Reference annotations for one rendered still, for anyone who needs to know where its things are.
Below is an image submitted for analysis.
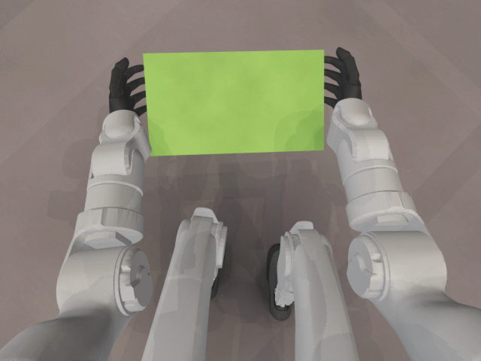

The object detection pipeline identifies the left robot hand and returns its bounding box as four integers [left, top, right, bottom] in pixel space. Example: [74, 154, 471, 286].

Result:
[109, 57, 147, 116]

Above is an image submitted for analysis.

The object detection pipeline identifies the carton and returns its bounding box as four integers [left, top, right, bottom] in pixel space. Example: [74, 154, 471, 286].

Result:
[143, 50, 324, 156]

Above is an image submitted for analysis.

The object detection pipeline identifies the robot left thigh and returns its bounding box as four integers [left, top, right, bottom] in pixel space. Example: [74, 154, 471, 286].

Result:
[141, 215, 228, 361]

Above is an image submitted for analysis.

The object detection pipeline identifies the robot right foot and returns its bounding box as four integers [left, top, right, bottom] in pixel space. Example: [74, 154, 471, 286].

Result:
[267, 244, 292, 320]

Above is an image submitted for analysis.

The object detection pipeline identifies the robot left forearm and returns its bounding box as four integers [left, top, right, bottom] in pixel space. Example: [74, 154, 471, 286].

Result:
[56, 110, 152, 306]

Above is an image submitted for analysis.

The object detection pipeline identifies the left robot upper arm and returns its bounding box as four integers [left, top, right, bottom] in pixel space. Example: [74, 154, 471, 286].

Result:
[0, 245, 153, 361]

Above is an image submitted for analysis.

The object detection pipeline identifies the right robot upper arm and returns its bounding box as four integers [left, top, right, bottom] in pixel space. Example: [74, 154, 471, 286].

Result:
[346, 231, 481, 361]

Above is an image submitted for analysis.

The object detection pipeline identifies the robot right forearm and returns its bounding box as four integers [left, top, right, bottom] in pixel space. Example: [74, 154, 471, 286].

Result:
[326, 98, 447, 286]

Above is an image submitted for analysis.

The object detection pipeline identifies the right robot hand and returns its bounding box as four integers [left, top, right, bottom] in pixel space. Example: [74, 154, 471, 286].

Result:
[324, 47, 362, 109]

